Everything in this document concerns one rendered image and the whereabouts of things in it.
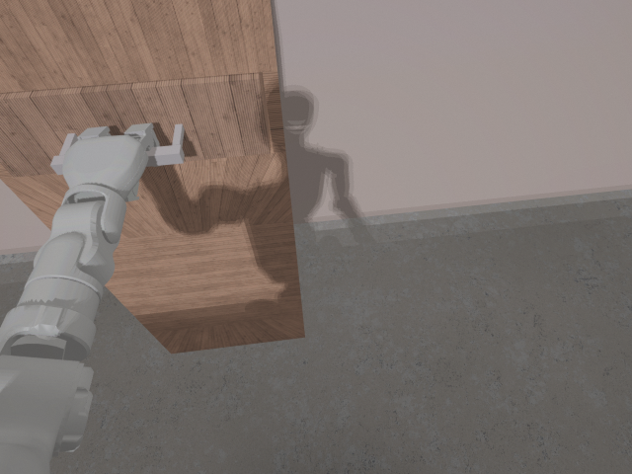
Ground left robot upper arm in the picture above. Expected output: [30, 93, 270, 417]
[0, 355, 94, 474]

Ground left robot hand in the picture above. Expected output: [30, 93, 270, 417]
[62, 122, 160, 202]

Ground cabinet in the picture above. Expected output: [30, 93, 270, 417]
[0, 0, 305, 354]

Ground robot left forearm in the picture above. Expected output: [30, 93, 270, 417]
[0, 185, 126, 361]

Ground drawer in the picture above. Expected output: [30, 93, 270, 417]
[0, 72, 271, 178]

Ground handle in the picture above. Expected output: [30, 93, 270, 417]
[50, 124, 185, 175]

